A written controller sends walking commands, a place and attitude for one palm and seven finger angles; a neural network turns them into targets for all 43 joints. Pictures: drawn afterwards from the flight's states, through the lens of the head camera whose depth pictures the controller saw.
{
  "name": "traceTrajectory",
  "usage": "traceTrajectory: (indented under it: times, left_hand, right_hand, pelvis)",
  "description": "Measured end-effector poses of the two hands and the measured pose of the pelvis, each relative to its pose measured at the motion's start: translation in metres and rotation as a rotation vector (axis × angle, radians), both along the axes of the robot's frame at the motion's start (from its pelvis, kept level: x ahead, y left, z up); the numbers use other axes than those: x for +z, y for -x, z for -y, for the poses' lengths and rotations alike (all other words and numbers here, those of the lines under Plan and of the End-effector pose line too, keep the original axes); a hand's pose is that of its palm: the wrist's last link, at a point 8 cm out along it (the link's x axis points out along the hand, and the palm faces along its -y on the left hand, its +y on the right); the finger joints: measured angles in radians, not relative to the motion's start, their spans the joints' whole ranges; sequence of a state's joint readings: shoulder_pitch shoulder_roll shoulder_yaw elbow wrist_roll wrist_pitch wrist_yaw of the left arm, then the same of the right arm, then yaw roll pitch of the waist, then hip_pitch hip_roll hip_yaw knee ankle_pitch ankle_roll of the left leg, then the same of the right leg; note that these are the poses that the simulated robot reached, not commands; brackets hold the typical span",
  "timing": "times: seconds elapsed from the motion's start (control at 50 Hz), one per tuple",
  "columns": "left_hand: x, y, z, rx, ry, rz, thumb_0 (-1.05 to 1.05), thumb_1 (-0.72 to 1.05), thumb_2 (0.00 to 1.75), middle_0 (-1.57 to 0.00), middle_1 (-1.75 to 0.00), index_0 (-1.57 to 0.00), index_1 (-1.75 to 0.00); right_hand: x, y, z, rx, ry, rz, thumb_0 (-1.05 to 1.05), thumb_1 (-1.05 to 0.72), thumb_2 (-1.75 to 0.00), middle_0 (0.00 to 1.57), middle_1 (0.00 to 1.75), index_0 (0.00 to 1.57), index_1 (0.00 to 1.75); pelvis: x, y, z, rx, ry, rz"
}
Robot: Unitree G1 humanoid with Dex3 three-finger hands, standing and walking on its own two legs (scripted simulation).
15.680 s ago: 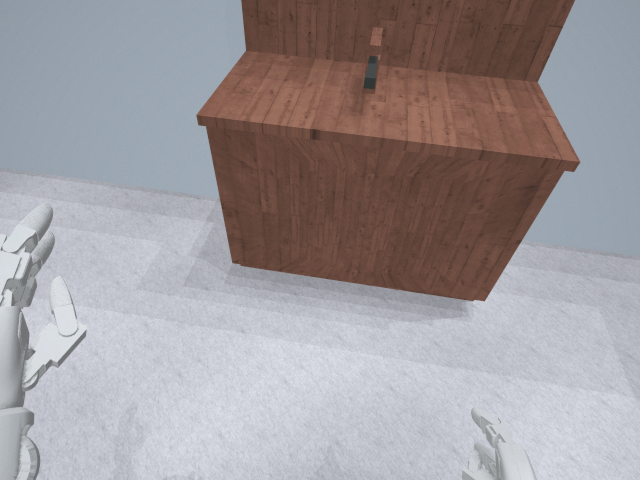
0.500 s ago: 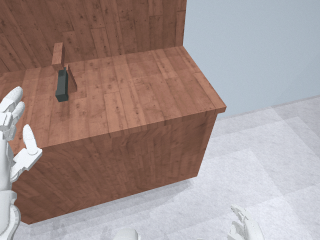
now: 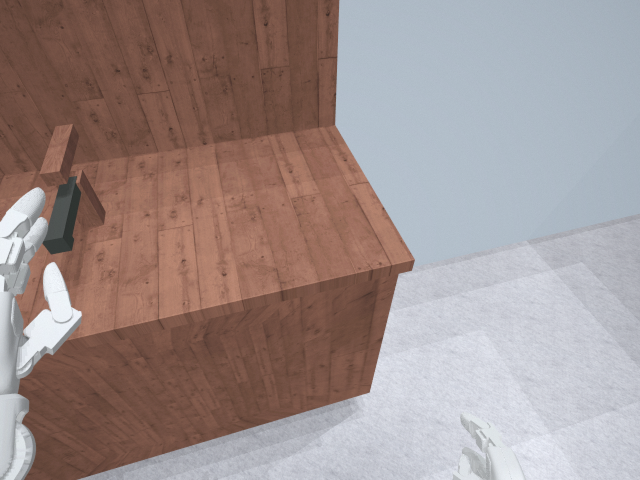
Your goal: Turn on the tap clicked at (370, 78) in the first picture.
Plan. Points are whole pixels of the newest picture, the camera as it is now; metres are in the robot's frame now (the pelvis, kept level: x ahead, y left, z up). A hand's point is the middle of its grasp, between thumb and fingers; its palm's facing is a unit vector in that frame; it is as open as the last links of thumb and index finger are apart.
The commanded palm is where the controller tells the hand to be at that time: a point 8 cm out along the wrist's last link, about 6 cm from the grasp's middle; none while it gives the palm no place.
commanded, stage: shuffle to correct the standing spot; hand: left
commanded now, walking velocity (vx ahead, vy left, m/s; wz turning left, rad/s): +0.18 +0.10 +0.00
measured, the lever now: (58, 240) +0.40 +0.41 +0.06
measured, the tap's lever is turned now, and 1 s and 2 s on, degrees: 0 0 0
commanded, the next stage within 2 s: come to a stop and stand still in 0.24 s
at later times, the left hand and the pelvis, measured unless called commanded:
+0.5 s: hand (100, 237) +0.30 +0.25 +0.19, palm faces +0.40 -0.84 -0.37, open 7.4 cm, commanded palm +0.24 +0.29 +0.20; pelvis +0.08 +0.01 +0.01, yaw -1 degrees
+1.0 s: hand (92, 292) +0.25 +0.24 +0.17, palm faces +0.33 -0.87 -0.36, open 7.4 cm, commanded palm +0.18 +0.28 +0.20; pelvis +0.00 +0.02 +0.02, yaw -4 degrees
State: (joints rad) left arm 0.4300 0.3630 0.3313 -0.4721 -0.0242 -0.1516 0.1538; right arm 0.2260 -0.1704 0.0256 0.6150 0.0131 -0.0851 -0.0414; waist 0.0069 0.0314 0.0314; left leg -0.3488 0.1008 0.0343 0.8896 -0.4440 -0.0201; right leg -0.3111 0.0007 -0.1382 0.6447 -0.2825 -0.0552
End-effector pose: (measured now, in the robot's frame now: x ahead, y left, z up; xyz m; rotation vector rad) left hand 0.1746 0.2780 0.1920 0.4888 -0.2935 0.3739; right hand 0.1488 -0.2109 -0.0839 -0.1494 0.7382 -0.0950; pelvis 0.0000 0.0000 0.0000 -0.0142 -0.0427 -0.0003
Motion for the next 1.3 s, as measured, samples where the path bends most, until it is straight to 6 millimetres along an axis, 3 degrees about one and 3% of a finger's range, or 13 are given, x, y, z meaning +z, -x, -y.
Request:
traceTrajectory:
  times: [0.12, 0.28, 0.4, 0.5, 0.6, 0.68, 0.78, 0.82, 0.9, 1.02, 1.08, 1.2, 1.3]
  left_hand:
    - [0.007, -0.011, 0.012, -0.005, 0.014, -0.018, 0.01, 0.89, 0.9, -0.22, -0.3, -0.22, -0.3]
    - [0.019, -0.037, -0.003, 0.006, -0.028, 0.018, 0.01, 0.89, 0.9, -0.22, -0.3, -0.22, -0.3]
    - [0.007, -0.067, -0.019, 0.006, 0.006, 0.028, 0.01, 0.89, 0.9, -0.21, -0.3, -0.22, -0.3]
    - [0.007, -0.087, -0.014, -0.028, 0.027, 0.017, 0.01, 0.89, 0.9, -0.21, -0.3, -0.21, -0.3]
    - [0.018, -0.09, -0.005, -0.073, 0.012, 0.017, 0.01, 0.89, 0.9, -0.21, -0.3, -0.21, -0.3]
    - [0.019, -0.081, -0.005, -0.066, -0.007, -0.02, 0.01, 0.89, 0.9, -0.22, -0.3, -0.22, -0.3]
    - [0.01, -0.063, -0.005, -0.018, 0.035, -0.071, 0.01, 0.89, 0.9, -0.22, -0.3, -0.22, -0.3]
    - [0.02, -0.063, -0.017, -0.005, -0.067, -0.036, 0.01, 0.88, 0.9, -0.22, -0.3, -0.22, -0.3]
    - [0.021, -0.063, -0.044, 0.082, -0.02, 0.019, 0.01, 0.89, 0.9, -0.22, -0.3, -0.22, -0.3]
    - [-0.016, -0.028, 0.0, -0.115, 0.092, -0.091, 0.01, 0.9, 0.9, -0.21, -0.3, -0.21, -0.3]
    - [-0.024, -0.006, 0.004, -0.199, 0.093, -0.126, 0.01, 0.89, 0.9, -0.21, -0.3, -0.21, -0.3]
    - [-0.006, 0.011, -0.044, -0.136, 0.035, 0.007, 0.01, 0.88, 0.9, -0.22, -0.3, -0.22, -0.3]
    - [0.018, 0.03, -0.077, -0.057, 0.008, 0.158, 0.01, 0.89, 0.9, -0.22, -0.3, -0.22, -0.3]
  right_hand:
    - [0.008, -0.014, 0.017, 0.022, 0.035, -0.068, 0.01, -0.9, -0.9, 0.2, 0.3, 0.21, 0.3]
    - [0.019, -0.044, 0.028, -0.002, 0.1, -0.036, 0.01, -0.9, -0.9, 0.2, 0.3, 0.2, 0.3]
    - [0.021, -0.071, 0.015, -0.038, 0.089, 0.014, 0.01, -0.91, -0.9, 0.2, 0.3, 0.2, 0.3]
    - [0.024, -0.089, -0.006, -0.014, 0.049, 0.039, 0.01, -0.91, -0.9, 0.2, 0.3, 0.2, 0.3]
    - [0.032, -0.095, -0.018, 0.01, 0.027, 0.049, 0.01, -0.9, -0.9, 0.2, 0.3, 0.21, 0.3]
    - [0.036, -0.094, -0.016, 0.012, 0.025, 0.059, 0.01, -0.9, -0.9, 0.2, 0.3, 0.21, 0.3]
    - [0.036, -0.081, -0.003, 0.007, 0.045, 0.058, 0.01, -0.9, -0.9, 0.2, 0.3, 0.21, 0.3]
    - [0.035, -0.071, 0.004, 0.038, 0.076, 0.054, 0.01, -0.9, -0.9, 0.2, 0.3, 0.21, 0.3]
    - [0.033, -0.047, 0.02, 0.02, 0.083, 0.04, 0.01, -0.9, -0.9, 0.2, 0.3, 0.21, 0.3]
    - [0.04, 0.001, 0.029, -0.071, 0.101, 0.076, 0.01, -0.9, -0.9, 0.2, 0.3, 0.2, 0.3]
    - [0.046, 0.027, 0.024, -0.111, 0.135, 0.07, 0.01, -0.91, -0.9, 0.2, 0.3, 0.2, 0.3]
    - [0.045, 0.071, -0.004, -0.114, 0.161, 0.034, 0.01, -0.91, -0.9, 0.2, 0.3, 0.2, 0.3]
    - [0.034, 0.089, -0.034, -0.046, 0.098, 0.03, 0.01, -0.9, -0.9, 0.2, 0.3, 0.2, 0.3]
  pelvis:
    - [0.014, -0.015, 0.009, -0.001, -0.028, -0.021]
    - [0.014, -0.043, -0.001, -0.008, -0.031, -0.037]
    - [0.007, -0.065, -0.013, -0.026, -0.038, -0.034]
    - [0.01, -0.077, -0.014, -0.024, -0.014, -0.041]
    - [0.016, -0.079, -0.012, -0.037, -0.009, -0.053]
    - [0.017, -0.074, -0.008, -0.046, -0.011, -0.057]
    - [0.019, -0.06, -0.003, -0.043, -0.002, -0.047]
    - [0.019, -0.049, 0.0, -0.035, -0.002, -0.043]
    - [0.018, -0.022, -0.001, -0.06, -0.01, -0.023]
    - [0.015, 0.007, -0.019, -0.082, -0.001, 0.007]
    - [0.014, 0.018, -0.026, -0.103, -0.002, 0.018]
    - [0.013, 0.043, -0.046, -0.11, 0.027, 0.051]
    - [0.009, 0.065, -0.057, -0.05, 0.034, 0.051]
